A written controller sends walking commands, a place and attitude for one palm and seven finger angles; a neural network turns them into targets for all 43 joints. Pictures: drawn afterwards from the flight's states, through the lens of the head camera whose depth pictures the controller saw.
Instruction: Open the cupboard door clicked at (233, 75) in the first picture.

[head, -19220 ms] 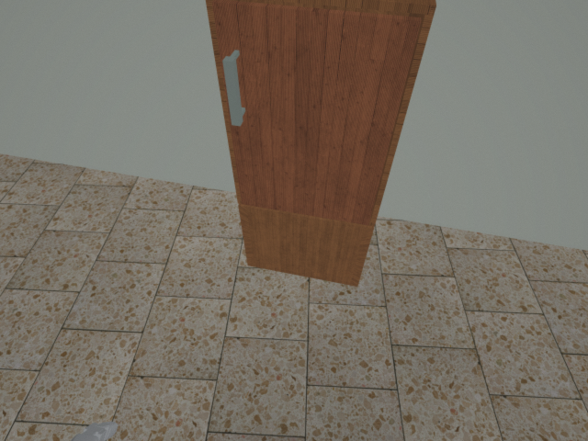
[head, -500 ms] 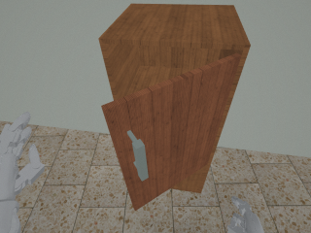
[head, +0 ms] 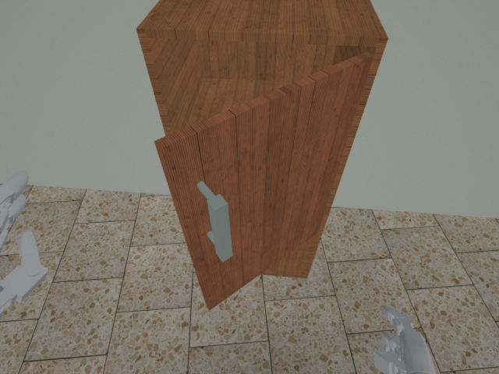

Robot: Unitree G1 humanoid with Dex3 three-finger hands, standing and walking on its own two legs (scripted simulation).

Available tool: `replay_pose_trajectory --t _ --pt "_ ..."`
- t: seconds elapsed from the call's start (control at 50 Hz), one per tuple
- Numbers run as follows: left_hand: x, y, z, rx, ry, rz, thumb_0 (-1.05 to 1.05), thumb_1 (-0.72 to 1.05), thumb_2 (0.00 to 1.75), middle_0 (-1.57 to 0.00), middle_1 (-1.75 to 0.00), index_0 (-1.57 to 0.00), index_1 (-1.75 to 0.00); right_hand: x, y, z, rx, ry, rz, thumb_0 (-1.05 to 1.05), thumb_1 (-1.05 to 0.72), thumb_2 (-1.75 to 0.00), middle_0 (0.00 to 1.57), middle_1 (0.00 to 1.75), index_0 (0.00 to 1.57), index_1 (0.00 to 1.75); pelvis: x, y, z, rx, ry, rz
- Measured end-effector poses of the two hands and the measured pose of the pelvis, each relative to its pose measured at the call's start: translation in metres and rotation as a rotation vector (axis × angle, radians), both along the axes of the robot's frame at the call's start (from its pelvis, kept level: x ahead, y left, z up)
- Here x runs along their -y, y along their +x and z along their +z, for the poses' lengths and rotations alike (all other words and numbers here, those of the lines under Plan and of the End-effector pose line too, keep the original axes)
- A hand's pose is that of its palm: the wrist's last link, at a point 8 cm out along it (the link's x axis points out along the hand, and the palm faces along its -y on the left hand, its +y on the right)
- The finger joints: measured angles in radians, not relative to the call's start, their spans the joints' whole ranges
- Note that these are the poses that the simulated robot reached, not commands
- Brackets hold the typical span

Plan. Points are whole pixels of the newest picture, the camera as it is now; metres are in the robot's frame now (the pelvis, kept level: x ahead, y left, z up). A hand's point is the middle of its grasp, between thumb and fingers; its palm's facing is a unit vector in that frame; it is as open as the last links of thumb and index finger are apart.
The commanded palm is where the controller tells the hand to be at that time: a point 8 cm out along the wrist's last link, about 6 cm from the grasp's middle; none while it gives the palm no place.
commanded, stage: step back with the hand held close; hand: left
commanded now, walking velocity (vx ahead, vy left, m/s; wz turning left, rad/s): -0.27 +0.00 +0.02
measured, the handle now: (214, 223) +0.34 +0.09 +0.05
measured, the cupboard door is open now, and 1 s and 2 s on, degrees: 42 42 42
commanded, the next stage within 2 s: stop stepping back and stand still in 0.94 s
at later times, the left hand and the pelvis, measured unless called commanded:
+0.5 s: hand out of the picture +0.13 +0.27 +0.16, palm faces +0.49 -0.72 -0.50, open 7.4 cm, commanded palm +0.06 +0.31 +0.18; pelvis -0.06 +0.00 -0.02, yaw +2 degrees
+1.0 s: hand out of the picture +0.08 +0.22 +0.16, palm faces +0.32 -0.81 -0.49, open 7.5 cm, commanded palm +0.01 +0.27 +0.18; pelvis -0.15 -0.02 -0.01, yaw -2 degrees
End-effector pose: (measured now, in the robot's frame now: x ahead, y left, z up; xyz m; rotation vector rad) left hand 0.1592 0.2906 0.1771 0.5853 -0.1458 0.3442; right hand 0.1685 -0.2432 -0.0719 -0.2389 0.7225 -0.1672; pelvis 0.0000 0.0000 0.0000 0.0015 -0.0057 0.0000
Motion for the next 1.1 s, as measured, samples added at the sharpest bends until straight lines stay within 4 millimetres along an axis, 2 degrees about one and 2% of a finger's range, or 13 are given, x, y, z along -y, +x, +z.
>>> replay_pose_trajectory --t 0.22,0.36,0.52,0.66,0.78,0.84,0.92,0.96,1.02,1.1 --pt "-0.01 -0.038 0.002 0.106 0.033 0.02 0.02 0.89 0.9 -0.22 -0.3 -0.21 -0.3 -0.012 -0.041 -0.006 0.012 -0.001 0.021 0.02 -0.91 -0.9 0.21 0.3 0.2 0.3 -0.005 -0.037 -0.01 0.008 0.001 0.003" --pt "-0.012 -0.056 0.001 0.151 0.056 0.02 0.02 0.88 0.9 -0.22 -0.3 -0.21 -0.3 -0.017 -0.065 -0.012 -0.001 -0.008 0.032 0.02 -0.9 -0.9 0.21 0.3 0.2 0.3 -0.005 -0.053 -0.017 0.015 -0.004 0.027" --pt "-0.015 -0.074 0.002 0.192 0.076 0.042 0.02 0.88 0.9 -0.22 -0.3 -0.21 -0.3 -0.014 -0.076 -0.021 -0.02 -0.013 0.051 0.02 -0.9 -0.9 0.21 0.3 0.2 0.3 -0.004 -0.065 -0.023 0.018 -0.002 0.044" --pt "-0.021 -0.083 -0.005 0.195 0.055 -0.003 0.02 0.88 0.9 -0.22 -0.3 -0.21 -0.3 -0.019 -0.086 -0.018 -0.024 -0.048 0.044 0.02 -0.91 -0.9 0.21 0.3 0.2 0.3 -0.014 -0.084 -0.026 0.009 -0.021 0.054" --pt "-0.028 -0.099 0.01 0.2 0.059 0.035 0.02 0.88 0.9 -0.22 -0.3 -0.21 -0.3 -0.033 -0.097 -0.009 -0.019 -0.008 0.048 0.02 -0.91 -0.9 0.21 0.3 0.2 0.3 -0.009 -0.09 -0.012 -0.025 -0.051 0.048" --pt "-0.021 -0.104 0.011 0.19 0.013 0.042 0.02 0.89 0.9 -0.22 -0.3 -0.21 -0.3 -0.038 -0.101 -0.004 -0.011 0.017 0.078 0.02 -0.91 -0.9 0.21 0.3 0.2 0.3 -0.004 -0.098 -0.004 -0.052 -0.055 0.02" --pt "0.0 -0.106 0.008 0.148 -0.015 -0.009 0.02 0.89 0.9 -0.21 -0.3 -0.2 -0.3 -0.034 -0.106 -0.004 0.013 0.048 0.108 0.01 -0.9 -0.9 0.21 0.3 0.2 0.3 0.008 -0.12 -0.003 -0.079 -0.044 -0.007" --pt "0.015 -0.11 0.006 0.128 0.01 -0.061 0.02 0.89 0.9 -0.21 -0.3 -0.2 -0.3 -0.027 -0.111 -0.008 0.032 0.061 0.109 0.01 -0.9 -0.9 0.21 0.3 0.2 0.3 0.017 -0.135 -0.008 -0.086 -0.024 -0.029" --pt "0.033 -0.118 0.008 0.093 0.023 -0.135 0.02 0.89 0.9 -0.21 -0.3 -0.21 -0.3 -0.012 -0.127 -0.006 0.02 0.059 0.066 0.01 -0.9 -0.9 0.21 0.3 0.21 0.3 0.023 -0.151 -0.005 -0.073 -0.033 -0.046" --pt "0.037 -0.131 0.01 0.056 0.049 -0.163 0.02 0.88 0.9 -0.22 -0.3 -0.21 -0.3 0.009 -0.154 0.006 -0.006 0.006 0.006 0.01 -0.9 -0.9 0.21 0.3 0.2 0.3 0.026 -0.158 0.0 -0.088 0.002 -0.054"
